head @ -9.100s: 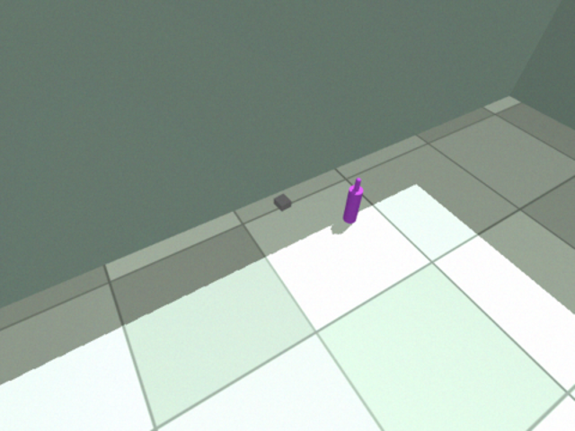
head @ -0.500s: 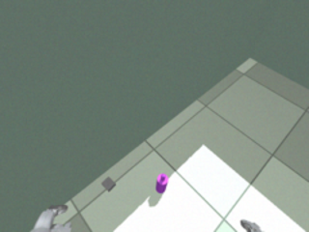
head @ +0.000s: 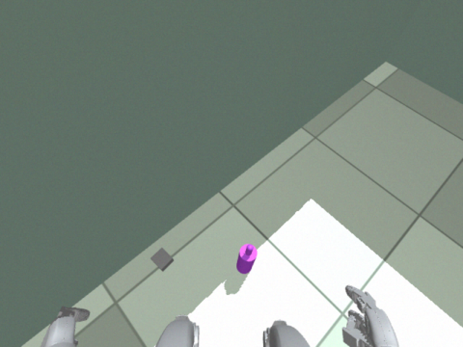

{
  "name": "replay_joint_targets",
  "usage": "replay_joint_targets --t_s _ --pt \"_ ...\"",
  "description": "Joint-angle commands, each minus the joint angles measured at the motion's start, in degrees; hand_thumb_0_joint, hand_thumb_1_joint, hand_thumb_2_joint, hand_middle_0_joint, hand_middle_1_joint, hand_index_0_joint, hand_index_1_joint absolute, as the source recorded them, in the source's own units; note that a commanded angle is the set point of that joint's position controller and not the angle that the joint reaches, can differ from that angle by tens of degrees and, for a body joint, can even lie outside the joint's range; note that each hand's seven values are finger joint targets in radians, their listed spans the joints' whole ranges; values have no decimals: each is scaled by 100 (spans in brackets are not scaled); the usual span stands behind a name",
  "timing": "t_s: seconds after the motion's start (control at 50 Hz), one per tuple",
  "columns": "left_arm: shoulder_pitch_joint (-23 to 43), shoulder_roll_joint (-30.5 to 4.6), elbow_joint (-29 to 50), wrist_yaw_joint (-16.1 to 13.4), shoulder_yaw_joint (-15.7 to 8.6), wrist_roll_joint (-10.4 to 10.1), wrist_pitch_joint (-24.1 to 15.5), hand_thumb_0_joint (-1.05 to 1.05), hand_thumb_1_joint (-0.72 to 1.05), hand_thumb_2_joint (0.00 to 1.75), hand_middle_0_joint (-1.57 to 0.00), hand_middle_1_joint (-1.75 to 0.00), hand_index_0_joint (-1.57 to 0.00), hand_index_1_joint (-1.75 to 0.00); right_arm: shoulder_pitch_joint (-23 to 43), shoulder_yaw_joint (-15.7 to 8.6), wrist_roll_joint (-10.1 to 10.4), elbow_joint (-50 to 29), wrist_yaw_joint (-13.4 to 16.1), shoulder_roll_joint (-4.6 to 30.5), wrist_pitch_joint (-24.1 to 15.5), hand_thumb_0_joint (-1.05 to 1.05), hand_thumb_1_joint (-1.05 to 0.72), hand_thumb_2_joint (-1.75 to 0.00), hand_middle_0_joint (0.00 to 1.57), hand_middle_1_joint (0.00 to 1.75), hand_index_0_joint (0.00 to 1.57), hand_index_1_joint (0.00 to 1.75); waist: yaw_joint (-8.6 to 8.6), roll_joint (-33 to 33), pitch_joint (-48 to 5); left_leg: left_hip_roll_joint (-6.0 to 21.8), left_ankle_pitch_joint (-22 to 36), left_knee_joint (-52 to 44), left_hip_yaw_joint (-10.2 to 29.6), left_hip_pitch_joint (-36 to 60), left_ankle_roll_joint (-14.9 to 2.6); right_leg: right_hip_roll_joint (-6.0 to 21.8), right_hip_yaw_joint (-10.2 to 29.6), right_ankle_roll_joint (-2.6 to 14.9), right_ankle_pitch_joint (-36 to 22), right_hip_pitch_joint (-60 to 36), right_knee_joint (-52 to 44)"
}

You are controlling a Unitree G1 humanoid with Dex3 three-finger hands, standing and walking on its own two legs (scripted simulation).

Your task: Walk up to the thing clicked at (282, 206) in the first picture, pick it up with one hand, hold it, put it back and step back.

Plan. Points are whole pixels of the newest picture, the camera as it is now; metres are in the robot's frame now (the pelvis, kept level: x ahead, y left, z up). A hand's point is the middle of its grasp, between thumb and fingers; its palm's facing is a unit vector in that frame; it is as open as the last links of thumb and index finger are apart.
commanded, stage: rise first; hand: left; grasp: from above
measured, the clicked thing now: (162, 259) +0.44 +0.26 -0.69
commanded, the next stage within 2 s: none
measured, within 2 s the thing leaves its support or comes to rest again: neither
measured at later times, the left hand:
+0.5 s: hand (108, 320) +0.19 +0.29 -0.30, palm faces -0.25 -0.48 -0.84, open 14.2 cm
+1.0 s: hand (131, 286) +0.30 +0.30 -0.47, palm faces -0.20 -0.36 -0.91, open 14.1 cm
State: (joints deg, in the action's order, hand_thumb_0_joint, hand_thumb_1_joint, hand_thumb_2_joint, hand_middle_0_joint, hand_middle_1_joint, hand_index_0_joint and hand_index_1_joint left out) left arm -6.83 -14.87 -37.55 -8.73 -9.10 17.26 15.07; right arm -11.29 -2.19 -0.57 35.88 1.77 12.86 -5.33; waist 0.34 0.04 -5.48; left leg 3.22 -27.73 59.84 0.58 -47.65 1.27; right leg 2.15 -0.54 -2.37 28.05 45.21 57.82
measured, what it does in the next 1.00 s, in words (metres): lowers itself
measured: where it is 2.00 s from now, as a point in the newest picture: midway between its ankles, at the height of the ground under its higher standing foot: outside the picture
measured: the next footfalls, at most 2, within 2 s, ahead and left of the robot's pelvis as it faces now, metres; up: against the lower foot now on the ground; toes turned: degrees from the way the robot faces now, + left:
none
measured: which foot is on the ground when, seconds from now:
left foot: down 0.00-1.00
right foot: down 0.00-1.00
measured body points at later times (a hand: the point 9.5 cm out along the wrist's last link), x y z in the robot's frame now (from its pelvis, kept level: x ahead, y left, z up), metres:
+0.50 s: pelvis -0.04 -0.01 -0.13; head +0.12 +0.01 +0.29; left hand +0.21 +0.31 -0.25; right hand +0.15 -0.27 -0.25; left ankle +0.01 +0.13 -0.67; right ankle +0.00 -0.15 -0.67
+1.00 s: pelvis -0.10 +0.00 -0.31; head +0.12 +0.03 +0.08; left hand +0.31 +0.31 -0.42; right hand -0.02 -0.25 -0.45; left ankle +0.01 +0.13 -0.67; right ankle +0.00 -0.15 -0.67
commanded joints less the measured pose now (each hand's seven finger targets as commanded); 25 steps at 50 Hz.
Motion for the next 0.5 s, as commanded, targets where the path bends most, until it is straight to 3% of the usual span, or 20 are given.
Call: replay_joint_targets --t_s 0.0,0.04,0.08,0.12,0.16,0.22,0.28,0.32,0.34,0.38,0.4,0.42,0.46,0.48 --pt "-66 -1046 1016 -297 -319 147 134 0 -58 98 -11 -105 -11 -104 -21 -302 1 -735 174 802 -261 0 -94 -91 20 30 20 30 19 319 -1546 -236 1887 -494 -82 748 -88 -281 -126 301 -1743 -578 -392" --pt "-141 -895 1038 -329 -203 167 238 0 -57 97 -10 -105 -11 -104 45 -286 -8 -760 219 766 -273 0 -93 -91 20 30 20 30 50 272 -1574 -239 1839 -390 -86 643 -86 -292 -137 306 -1691 -423 -285" --pt "-212 -1006 1159 -404 -268 241 296 0 -54 95 -10 -103 -12 -102 27 -292 -2 -764 259 779 -288 0 -92 -91 20 30 20 30 46 352 -1583 -223 1668 -276 -84 549 -92 -262 -160 321 -1499 -278 -212" --pt "-101 -962 1239 -484 -170 333 335 0 -56 96 -11 -103 -12 -102 41 -265 -5 -733 288 757 -314 0 -94 -91 20 30 20 30 90 355 -1713 -210 1712 -147 -48 447 -81 -264 -180 334 -1530 -140 -41" --pt "345 -1035 1115 -579 -132 438 321 0 -56 98 -10 -102 -11 -101 131 -236 -8 -701 321 764 -337 0 -92 -90 20 30 20 30 142 407 -1534 -187 1430 -8 -2 164 -74 -252 -198 348 -1233 278 132" --pt "1063 -955 454 -809 -1 805 205 0 -55 98 -10 -99 -10 -99 176 -200 -23 -554 341 777 -410 0 -91 -90 20 30 20 30 254 326 -1456 -171 944 445 32 -443 -78 -236 -223 365 -809 1030 614" --pt "1596 -860 -131 -1183 45 1177 62 0 -56 104 -8 -96 -6 -98 244 -222 -77 -401 294 853 -479 0 -86 -89 20 30 20 30 152 383 -1769 -193 725 1024 13 -1114 -50 -231 -222 397 -582 1790 1258" --pt "1877 -943 -370 -1431 41 1392 9 0 -57 107 -8 -95 -5 -98 260 -200 -75 -272 262 882 -507 0 -84 -89 20 30 20 30 134 360 -2266 -214 850 1402 -30 -1338 -52 -240 -194 401 -712 1957 1566" --pt "2113 -951 -489 -1541 111 1515 -1 0 -58 109 -7 -95 -4 -99 270 -230 -74 -193 248 933 -518 0 -83 -88 20 30 20 30 205 313 -2462 -205 973 1608 -13 -1480 -48 -242 -197 397 -834 2147 1778" --pt "2373 -1185 -638 -1794 12 1750 5 0 -59 111 -8 -94 -4 -98 295 -226 -100 -53 195 962 -515 0 -84 -89 20 30 20 30 123 353 -2877 -209 1220 2015 -33 -1751 -60 -249 -174 387 -1083 2382 2144" --pt "2510 -1162 -773 -1911 95 1879 31 0 -61 111 -10 -94 -5 -98 298 -213 -111 47 163 967 -506 0 -87 -89 20 30 20 30 143 343 -3045 -211 1303 2194 -43 -1879 -69 -261 -160 369 -1207 2489 2268" --pt "2628 -1344 -920 -2042 -16 1996 63 0 -61 110 -11 -95 -7 -99 335 -222 -132 105 128 1008 -503 0 -88 -90 20 30 20 30 91 378 -3116 -218 1233 2323 -33 -2091 -55 -269 -182 382 -1153 2648 2425" --pt "3066 -1415 -1116 -2262 -14 2131 148 0 -61 110 -11 -99 -7 -103 360 -200 -184 248 51 1003 -503 0 -91 -90 20 30 20 30 90 475 -3467 -208 1241 2634 -44 -2323 -53 -280 -187 374 -1207 2894 2684" --pt "3286 -1583 -1328 -2367 -124 2212 207 0 -61 110 -10 -101 -7 -105 319 -216 -216 321 4 1065 -497 0 -91 -90 20 30 20 30 75 441 -3671 -185 1326 2798 -30 -2354 -55 -286 -217 373 -1294 2935 2815"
